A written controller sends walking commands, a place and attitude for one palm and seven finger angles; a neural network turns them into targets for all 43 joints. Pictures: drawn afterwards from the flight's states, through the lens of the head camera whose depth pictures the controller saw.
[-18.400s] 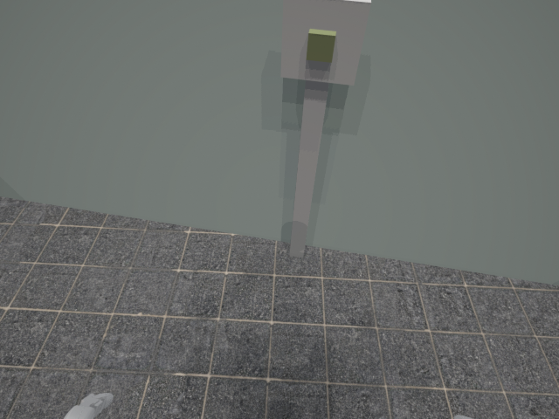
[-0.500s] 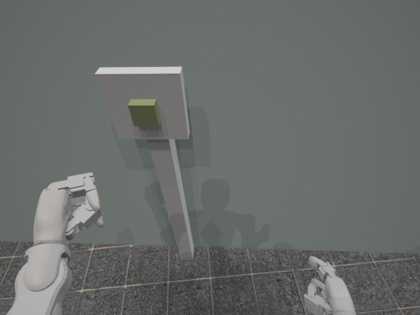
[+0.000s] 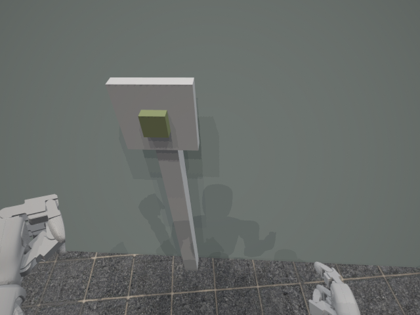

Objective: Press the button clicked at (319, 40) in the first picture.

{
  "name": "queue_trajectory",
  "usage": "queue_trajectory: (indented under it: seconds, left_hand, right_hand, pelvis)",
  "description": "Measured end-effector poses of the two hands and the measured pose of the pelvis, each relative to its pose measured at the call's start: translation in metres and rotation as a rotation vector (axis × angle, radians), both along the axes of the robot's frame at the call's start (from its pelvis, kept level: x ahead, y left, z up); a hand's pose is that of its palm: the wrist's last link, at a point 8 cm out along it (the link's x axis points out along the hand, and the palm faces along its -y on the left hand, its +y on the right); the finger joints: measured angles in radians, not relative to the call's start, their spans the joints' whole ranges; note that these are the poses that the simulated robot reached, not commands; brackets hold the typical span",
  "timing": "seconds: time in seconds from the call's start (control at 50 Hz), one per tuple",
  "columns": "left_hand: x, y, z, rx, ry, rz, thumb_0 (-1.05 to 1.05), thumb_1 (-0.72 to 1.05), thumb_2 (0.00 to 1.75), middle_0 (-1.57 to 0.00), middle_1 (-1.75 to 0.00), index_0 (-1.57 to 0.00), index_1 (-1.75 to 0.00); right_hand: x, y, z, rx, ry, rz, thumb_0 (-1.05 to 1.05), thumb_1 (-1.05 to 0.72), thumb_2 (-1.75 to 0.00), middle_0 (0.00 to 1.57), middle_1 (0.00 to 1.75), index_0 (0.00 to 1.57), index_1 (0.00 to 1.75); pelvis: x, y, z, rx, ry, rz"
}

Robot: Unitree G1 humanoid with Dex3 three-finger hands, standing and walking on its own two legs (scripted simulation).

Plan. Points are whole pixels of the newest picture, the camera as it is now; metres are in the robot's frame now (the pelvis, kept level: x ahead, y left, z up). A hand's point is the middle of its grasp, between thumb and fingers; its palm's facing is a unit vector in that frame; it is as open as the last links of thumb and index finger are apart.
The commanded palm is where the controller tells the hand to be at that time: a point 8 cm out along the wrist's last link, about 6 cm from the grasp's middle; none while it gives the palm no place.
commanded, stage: draw the hand back to the body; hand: left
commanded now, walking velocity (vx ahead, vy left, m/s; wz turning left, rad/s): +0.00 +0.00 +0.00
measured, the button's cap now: (155, 123) +0.46 +0.19 +0.14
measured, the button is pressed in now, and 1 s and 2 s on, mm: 0 0 0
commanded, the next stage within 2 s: step back with the hand held close in 0.22 s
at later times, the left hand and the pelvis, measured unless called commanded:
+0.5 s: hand (48, 237) +0.17 +0.25 +0.16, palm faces +0.38 -0.82 -0.43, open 3.1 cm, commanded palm +0.11 +0.29 +0.17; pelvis -0.02 +0.01 +0.00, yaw +0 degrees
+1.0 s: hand (20, 283) +0.11 +0.26 +0.15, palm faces +0.33 -0.82 -0.47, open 3.1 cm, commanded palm +0.05 +0.30 +0.17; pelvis -0.08 +0.02 -0.01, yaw -1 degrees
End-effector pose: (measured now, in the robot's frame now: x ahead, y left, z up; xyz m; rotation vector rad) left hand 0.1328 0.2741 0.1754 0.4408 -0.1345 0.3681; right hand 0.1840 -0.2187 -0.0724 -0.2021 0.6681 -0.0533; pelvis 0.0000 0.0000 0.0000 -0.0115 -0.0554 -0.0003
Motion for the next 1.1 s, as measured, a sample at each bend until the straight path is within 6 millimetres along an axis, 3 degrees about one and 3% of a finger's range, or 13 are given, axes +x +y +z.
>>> queue_trajectory:
  seconds: [0.2, 0.34, 0.46, 0.64, 0.86, 0.98, 1.1]
  left_hand:
    - [-0.007, 0.006, -0.008, -0.035, 0.002, 0.030, 0.01, 0.89, 0.90, -1.30, -1.49, -1.31, -1.50]
    - [-0.009, 0.004, -0.002, -0.024, -0.020, 0.013, 0.01, 0.89, 0.90, -1.30, -1.49, -1.30, -1.50]
    - [-0.006, 0.013, 0.007, 0.048, -0.034, 0.005, 0.01, 0.89, 0.90, -1.30, -1.49, -1.31, -1.50]
    - [-0.005, 0.009, -0.015, 0.046, 0.093, -0.078, 0.01, 0.89, 0.90, -1.30, -1.49, -1.30, -1.50]
    - [-0.034, 0.020, 0.003, 0.134, -0.011, -0.098, 0.01, 0.89, 0.90, -1.30, -1.49, -1.30, -1.50]
    - [-0.056, 0.024, -0.005, 0.112, -0.027, -0.069, 0.01, 0.89, 0.90, -1.30, -1.49, -1.30, -1.50]
    - [-0.072, 0.031, -0.013, 0.059, -0.089, -0.067, 0.01, 0.89, 0.90, -1.30, -1.49, -1.31, -1.50]
  right_hand:
    - [-0.003, 0.011, 0.000, -0.002, 0.005, 0.025, 0.01, -0.90, -0.90, 0.20, 0.30, 0.20, 0.30]
    - [-0.014, 0.012, -0.001, 0.000, 0.010, 0.018, 0.01, -0.90, -0.90, 0.20, 0.30, 0.20, 0.30]
    - [-0.026, 0.006, -0.004, -0.002, 0.046, -0.009, 0.01, -0.90, -0.90, 0.20, 0.30, 0.20, 0.30]
    - [-0.054, -0.012, -0.010, -0.037, 0.126, -0.103, 0.01, -0.90, -0.90, 0.20, 0.30, 0.20, 0.30]
    - [-0.077, -0.006, -0.004, -0.057, 0.085, -0.112, 0.01, -0.90, -0.90, 0.20, 0.29, 0.20, 0.30]
    - [-0.090, 0.002, -0.005, -0.050, 0.049, -0.095, 0.01, -0.90, -0.90, 0.20, 0.30, 0.20, 0.30]
    - [-0.116, 0.008, -0.008, -0.094, 0.094, -0.083, 0.01, -0.90, -0.90, 0.20, 0.30, 0.20, 0.30]
  pelvis:
    - [-0.007, 0.003, 0.000, -0.002, -0.006, 0.008]
    - [-0.011, 0.003, 0.000, -0.004, -0.013, 0.004]
    - [-0.018, 0.004, 0.000, -0.013, 0.020, -0.001]
    - [-0.031, 0.013, -0.001, -0.010, 0.075, -0.016]
    - [-0.057, 0.018, -0.008, -0.008, 0.076, -0.017]
    - [-0.075, 0.021, -0.013, -0.022, 0.072, -0.013]
    - [-0.089, 0.029, -0.016, -0.044, 0.068, 0.004]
